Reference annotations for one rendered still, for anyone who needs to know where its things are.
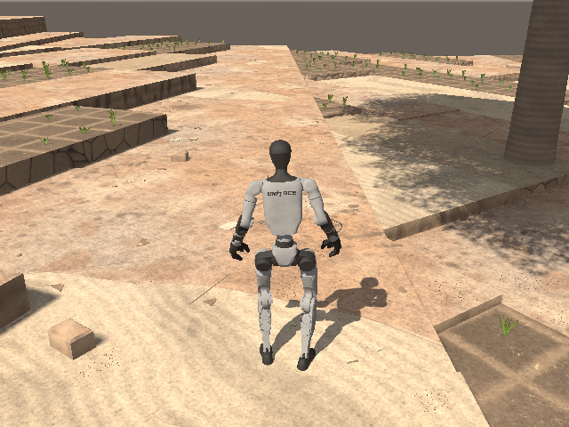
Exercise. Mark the left robot forearm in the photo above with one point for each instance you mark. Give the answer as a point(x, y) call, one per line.
point(239, 234)

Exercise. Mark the right robot forearm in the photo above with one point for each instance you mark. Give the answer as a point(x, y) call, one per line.
point(329, 229)

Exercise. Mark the left robot upper arm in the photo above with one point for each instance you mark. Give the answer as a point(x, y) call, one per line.
point(254, 188)

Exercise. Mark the right robot upper arm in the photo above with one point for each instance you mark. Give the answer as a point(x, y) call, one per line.
point(315, 199)

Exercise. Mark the left robot shin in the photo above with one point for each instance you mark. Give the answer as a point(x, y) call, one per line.
point(265, 323)

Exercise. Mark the left robot hand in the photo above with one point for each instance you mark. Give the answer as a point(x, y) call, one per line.
point(240, 248)

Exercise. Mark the left robot thigh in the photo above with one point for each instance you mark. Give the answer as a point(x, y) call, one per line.
point(263, 267)

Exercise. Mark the right robot hand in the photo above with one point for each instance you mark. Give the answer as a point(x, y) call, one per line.
point(336, 244)

